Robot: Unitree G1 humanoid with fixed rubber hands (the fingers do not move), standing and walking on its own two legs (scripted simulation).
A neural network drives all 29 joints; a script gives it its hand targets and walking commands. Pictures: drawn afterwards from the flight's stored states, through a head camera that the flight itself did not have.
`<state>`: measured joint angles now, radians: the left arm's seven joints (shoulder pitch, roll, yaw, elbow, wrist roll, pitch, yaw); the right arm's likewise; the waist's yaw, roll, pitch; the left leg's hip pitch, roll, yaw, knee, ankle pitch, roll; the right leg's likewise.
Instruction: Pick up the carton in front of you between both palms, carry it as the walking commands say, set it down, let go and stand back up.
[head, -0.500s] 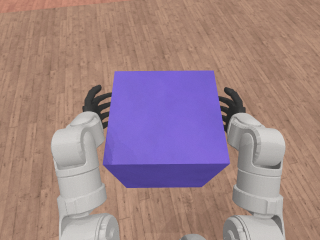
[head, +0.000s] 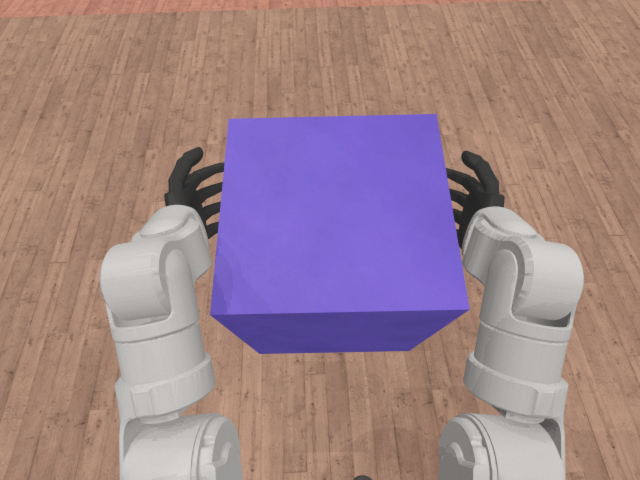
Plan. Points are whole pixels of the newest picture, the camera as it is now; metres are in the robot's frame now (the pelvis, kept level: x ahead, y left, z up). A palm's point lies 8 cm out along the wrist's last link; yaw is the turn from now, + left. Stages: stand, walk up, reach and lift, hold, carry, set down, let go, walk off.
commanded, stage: carry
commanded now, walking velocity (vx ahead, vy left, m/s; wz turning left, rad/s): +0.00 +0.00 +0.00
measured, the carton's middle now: (333, 253) +0.38 +0.02 +0.07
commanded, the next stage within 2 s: none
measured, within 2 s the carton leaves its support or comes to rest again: neither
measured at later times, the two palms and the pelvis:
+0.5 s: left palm (208, 209) +0.40 +0.16 +0.12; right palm (478, 221) +0.39 -0.14 +0.12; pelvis +0.07 +0.01 +0.00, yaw -1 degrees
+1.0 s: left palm (203, 222) +0.37 +0.15 +0.14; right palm (488, 236) +0.36 -0.15 +0.13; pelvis +0.04 +0.01 +0.01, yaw +0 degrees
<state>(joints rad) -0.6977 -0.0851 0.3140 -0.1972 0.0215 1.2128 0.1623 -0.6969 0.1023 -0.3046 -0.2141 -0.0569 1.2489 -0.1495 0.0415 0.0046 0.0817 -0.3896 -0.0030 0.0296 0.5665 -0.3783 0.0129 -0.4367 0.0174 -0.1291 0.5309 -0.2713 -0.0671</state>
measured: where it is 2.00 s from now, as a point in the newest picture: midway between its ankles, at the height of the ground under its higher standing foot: outside the picture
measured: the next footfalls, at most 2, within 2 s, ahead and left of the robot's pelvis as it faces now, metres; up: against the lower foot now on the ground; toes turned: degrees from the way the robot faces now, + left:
none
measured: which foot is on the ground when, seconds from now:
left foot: down 0.00-1.00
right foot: down 0.00-1.00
